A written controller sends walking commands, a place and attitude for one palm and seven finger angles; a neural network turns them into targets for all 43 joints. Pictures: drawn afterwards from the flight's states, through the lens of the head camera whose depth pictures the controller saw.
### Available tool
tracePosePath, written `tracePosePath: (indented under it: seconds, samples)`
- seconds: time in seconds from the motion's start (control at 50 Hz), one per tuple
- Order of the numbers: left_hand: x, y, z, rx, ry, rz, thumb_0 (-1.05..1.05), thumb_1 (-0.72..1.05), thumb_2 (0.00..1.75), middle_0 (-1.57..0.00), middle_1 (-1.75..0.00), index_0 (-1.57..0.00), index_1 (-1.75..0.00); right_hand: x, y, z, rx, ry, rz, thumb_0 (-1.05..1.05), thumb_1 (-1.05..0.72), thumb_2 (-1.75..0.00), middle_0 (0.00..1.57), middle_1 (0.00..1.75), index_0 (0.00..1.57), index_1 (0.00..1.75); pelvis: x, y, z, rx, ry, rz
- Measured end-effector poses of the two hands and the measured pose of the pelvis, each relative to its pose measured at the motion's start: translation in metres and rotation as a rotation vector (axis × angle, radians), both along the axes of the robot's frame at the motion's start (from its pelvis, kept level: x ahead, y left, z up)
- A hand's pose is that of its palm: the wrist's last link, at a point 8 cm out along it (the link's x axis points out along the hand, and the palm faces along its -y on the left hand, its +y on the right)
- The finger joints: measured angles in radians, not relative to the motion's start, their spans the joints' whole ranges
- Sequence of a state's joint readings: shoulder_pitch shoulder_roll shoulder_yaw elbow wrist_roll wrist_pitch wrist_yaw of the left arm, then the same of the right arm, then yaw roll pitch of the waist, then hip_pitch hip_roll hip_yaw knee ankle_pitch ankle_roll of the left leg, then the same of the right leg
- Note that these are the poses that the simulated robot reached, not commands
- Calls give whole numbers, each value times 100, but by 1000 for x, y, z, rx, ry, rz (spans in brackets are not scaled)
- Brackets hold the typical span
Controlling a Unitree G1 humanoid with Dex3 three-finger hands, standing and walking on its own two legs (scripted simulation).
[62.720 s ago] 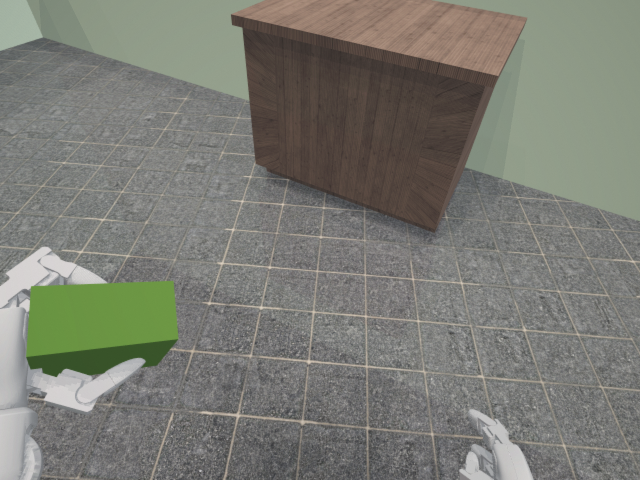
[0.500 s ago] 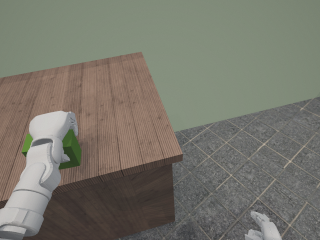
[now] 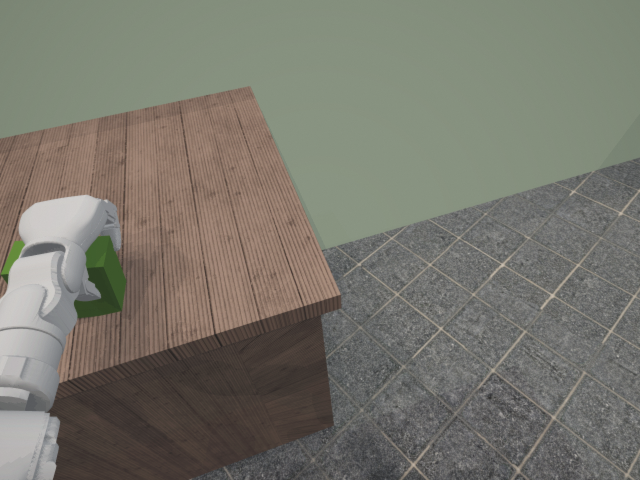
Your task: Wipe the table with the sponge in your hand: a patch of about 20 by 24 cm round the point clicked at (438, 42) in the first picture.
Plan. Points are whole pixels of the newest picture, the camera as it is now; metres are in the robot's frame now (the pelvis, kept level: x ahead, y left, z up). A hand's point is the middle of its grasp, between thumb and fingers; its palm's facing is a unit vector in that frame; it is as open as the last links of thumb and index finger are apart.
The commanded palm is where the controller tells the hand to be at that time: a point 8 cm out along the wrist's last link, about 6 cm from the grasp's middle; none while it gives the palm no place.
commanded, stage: wipe forward along the first lane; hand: left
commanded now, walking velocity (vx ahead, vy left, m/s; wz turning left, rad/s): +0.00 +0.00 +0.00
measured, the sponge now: (76, 286) +0.34 +0.37 +0.05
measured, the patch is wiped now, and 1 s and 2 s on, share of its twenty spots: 1.00 1.00 1.00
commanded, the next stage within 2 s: slide across to the middle lane in 0.94 s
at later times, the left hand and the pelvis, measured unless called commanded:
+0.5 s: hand (77, 222) +0.42 +0.38 +0.11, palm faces -0.15 +0.06 -0.99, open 9.6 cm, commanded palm +0.42 +0.38 +0.14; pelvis +0.00 +0.01 -0.01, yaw -1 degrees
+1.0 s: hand (77, 200) +0.46 +0.40 +0.10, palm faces -0.16 +0.06 -0.99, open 9.6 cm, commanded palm +0.47 +0.40 +0.14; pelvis +0.01 +0.04 -0.01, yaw -2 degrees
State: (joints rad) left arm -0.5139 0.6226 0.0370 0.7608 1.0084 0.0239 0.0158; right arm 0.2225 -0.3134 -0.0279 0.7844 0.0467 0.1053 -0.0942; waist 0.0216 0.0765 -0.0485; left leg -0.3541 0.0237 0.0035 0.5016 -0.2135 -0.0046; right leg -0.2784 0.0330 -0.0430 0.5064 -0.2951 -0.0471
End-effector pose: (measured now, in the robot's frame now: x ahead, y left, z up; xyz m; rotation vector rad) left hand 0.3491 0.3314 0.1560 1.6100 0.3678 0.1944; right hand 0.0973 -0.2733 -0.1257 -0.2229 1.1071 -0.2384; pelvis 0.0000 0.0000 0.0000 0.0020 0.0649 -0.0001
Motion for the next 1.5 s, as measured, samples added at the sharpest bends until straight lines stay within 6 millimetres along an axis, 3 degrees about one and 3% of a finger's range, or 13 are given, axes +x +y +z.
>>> tracePosePath:
  seconds: [0.28, 0.52, 0.84, 1.1, 1.3, 1.5]
  samples:
    - [30, 16, 5, 25, 19, 43, -1, -59, 109, -85, -138, -89, -140, -36, -5, 0, -20, 43, -57, 1, -91, -90, 20, 29, 20, 30, -9, 1, -4, -10, 49, -3]
    - [57, 34, 5, 24, 36, 32, -1, -59, 109, -84, -139, -88, -141, -60, 1, 1, -50, 115, -97, 1, -91, -90, 20, 29, 20, 30, -3, 14, -6, -19, 95, -13]
    - [91, 53, 4, 24, 38, 30, -1, -60, 110, -85, -138, -89, -141, -65, 28, 1, -41, 169, -111, 1, -90, -90, 20, 29, 20, 30, 8, 34, -9, -28, 142, -19]
    - [109, 64, 2, 13, 45, 46, -1, -59, 110, -84, -139, -88, -141, -76, 32, 4, -59, 214, -122, 1, -90, -90, 20, 30, 21, 30, 11, 40, -12, -34, 173, -24]
    - [118, 48, 7, 35, 18, -17, -1, -57, 109, -82, -141, -86, -143, -90, 31, 7, -61, 256, -142, 1, -90, -90, 20, 29, 21, 30, 15, 40, -10, -36, 168, -18]
    - [129, 10, 8, 12, -20, -36, 0, -54, 107, -80, -141, -84, -143, -74, 35, 1, -10, 217, -136, 1, -91, -90, 20, 29, 20, 30, 19, 36, -6, -28, 145, -18]
